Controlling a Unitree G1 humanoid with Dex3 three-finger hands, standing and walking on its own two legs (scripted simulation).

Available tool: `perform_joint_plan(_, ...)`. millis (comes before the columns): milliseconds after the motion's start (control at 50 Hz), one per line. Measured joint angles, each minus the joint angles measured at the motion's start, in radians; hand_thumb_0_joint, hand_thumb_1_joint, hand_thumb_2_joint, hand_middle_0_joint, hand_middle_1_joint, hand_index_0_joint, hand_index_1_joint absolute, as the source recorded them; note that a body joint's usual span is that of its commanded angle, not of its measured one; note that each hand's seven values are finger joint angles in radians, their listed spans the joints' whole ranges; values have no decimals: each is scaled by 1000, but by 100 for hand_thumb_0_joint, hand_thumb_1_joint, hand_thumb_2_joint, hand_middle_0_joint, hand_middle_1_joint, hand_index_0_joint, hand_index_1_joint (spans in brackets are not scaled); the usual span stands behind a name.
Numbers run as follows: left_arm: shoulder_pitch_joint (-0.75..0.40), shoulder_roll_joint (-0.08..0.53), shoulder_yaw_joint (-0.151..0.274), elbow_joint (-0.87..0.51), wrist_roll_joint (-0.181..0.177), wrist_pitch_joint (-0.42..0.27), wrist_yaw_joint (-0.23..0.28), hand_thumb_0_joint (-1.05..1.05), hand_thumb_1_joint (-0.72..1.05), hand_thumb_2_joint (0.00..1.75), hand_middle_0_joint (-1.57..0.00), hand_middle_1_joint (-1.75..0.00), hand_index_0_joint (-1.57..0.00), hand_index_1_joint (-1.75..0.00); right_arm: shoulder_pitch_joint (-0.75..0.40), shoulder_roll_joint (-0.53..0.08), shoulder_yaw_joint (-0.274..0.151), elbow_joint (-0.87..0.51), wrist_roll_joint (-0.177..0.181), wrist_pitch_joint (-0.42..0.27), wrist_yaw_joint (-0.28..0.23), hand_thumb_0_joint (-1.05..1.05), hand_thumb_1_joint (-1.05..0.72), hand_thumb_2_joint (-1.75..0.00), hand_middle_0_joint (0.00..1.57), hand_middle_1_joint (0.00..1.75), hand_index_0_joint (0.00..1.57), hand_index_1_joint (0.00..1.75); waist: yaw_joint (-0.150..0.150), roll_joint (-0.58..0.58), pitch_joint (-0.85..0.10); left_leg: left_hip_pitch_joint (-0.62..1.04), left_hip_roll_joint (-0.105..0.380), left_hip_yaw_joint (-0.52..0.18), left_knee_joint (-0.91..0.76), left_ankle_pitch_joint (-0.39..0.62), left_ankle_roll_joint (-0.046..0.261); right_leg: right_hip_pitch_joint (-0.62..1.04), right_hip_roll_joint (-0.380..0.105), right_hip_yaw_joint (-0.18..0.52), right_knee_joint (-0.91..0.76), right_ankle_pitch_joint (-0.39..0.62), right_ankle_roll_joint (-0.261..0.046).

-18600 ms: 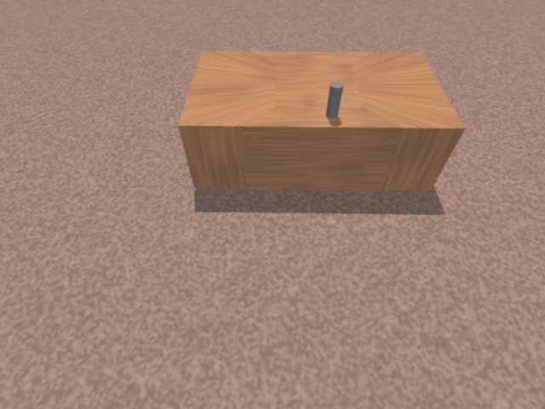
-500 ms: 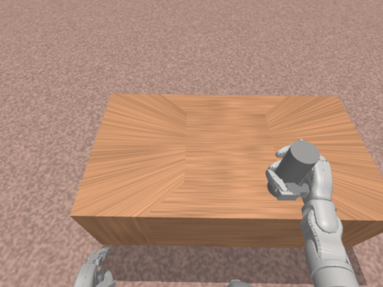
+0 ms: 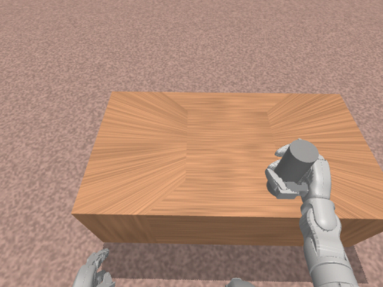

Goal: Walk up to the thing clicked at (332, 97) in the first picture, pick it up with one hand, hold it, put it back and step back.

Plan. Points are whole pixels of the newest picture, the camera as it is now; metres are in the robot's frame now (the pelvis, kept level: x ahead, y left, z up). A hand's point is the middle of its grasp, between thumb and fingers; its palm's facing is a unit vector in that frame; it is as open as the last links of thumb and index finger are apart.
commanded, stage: crouch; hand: right
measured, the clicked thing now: (289, 171) +0.33 -0.18 +0.06
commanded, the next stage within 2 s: lower in 1.08 s
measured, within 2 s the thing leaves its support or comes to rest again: neither
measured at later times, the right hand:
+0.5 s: hand (267, 174) +0.41 -0.19 -0.08, palm faces +0.12 +0.99 +0.00, open 7.4 cm
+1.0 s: hand (263, 175) +0.44 -0.20 -0.15, palm faces +0.14 +0.99 +0.00, open 7.4 cm
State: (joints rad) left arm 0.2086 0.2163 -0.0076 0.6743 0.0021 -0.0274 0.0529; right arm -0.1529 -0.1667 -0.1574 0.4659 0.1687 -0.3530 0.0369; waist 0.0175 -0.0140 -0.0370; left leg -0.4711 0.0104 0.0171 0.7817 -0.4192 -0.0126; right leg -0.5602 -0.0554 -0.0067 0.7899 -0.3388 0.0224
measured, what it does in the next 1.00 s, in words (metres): lowers itself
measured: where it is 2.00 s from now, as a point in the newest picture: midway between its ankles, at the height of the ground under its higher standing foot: outside the picture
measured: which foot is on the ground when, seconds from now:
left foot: down 0.00-1.00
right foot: down 0.00-1.00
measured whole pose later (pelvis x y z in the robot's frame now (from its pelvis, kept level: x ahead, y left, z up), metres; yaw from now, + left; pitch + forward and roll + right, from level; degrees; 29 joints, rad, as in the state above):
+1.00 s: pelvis -0.04 +0.00 -0.16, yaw +3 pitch +31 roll +4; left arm 0.19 0.25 -0.01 0.66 0.07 0.02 -0.03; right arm -0.72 -0.39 -0.44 1.02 0.09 -0.54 0.12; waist 0.12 -0.03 -0.18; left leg -1.45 -0.02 0.04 1.56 -0.65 -0.01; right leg -1.57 -0.09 0.07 1.58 -0.56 0.02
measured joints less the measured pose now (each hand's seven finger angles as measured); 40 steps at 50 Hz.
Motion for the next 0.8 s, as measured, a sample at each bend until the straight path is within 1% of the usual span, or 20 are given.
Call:
perform_joint_plan(60, -6, 2, 4, 1, 4, -4, -1, 1, 92, 89, -20, -30, -21, -28, -28, -3, -12, 47, -1, -21, 8, 0, 14, -120, 87, 121, 88, 122, 3, 4, -1, -34, 0, 0, 26, -7, 0, -33, 0, 1, 24, -5, 0)
perform_joint_plan(140, -17, 9, 8, 0, 13, -9, -8, 1, 92, 89, -20, -30, -21, -28, -90, -15, -40, 140, -4, -69, 26, 0, 14, -120, 86, 121, 87, 122, 10, 12, -8, -125, -1, -2, 97, -28, -1, -123, -2, 2, 90, -23, -2)
perform_joint_plan(280, -16, 26, 15, -11, 30, -15, -20, 0, 92, 88, -20, -30, -22, -28, -233, -59, -95, 299, -10, -164, 61, 0, 14, -120, 86, 122, 87, 123, 30, 23, -55, -384, -6, -7, 305, -95, -1, -382, -9, 8, 294, -86, -3)
perform_joint_plan(380, 0, 29, 9, -14, 42, 0, -34, 0, 92, 89, -20, -30, -22, -28, -328, -95, -137, 385, -22, -200, 72, 0, 14, -120, 86, 122, 87, 123, 49, 20, -89, -549, -13, -9, 438, -137, -2, -549, -17, 14, 428, -129, -4)
perform_joint_plan(460, 12, 26, 0, -11, 48, 16, -46, 0, 92, 89, -20, -30, -22, -29, -386, -118, -175, 441, -30, -210, 78, 0, 14, -121, 86, 122, 87, 123, 63, 9, -108, -650, -18, -7, 518, -161, -2, -653, -22, 20, 511, -152, -5)
perform_joint_plan(580, 21, 17, -9, -9, 51, 36, -64, 0, 91, 90, -20, -30, -21, -29, -452, -147, -219, 496, -43, -213, 81, 0, 14, -121, 86, 122, 87, 122, 78, -6, -117, -761, -24, 1, 605, -182, -2, -770, -26, 34, 601, -172, -6)
perform_joint_plan(720, 15, 18, -12, -10, 56, 42, -74, 0, 90, 90, -21, -30, -21, -30, -510, -179, -254, 535, -58, -214, 77, 0, 14, -121, 86, 122, 87, 122, 92, -13, -127, -861, -28, 12, 681, -200, 0, -877, -29, 50, 682, -187, -4)
perform_joint_plan(800, 7, 24, -8, -13, 59, 43, -75, 0, 90, 91, -20, -30, -21, -30, -532, -195, -260, 542, -64, -211, 77, 0, 14, -121, 87, 121, 88, 122, 95, -12, -132, -906, -31, 16, 717, -209, 1, -926, -30, 57, 720, -196, -3)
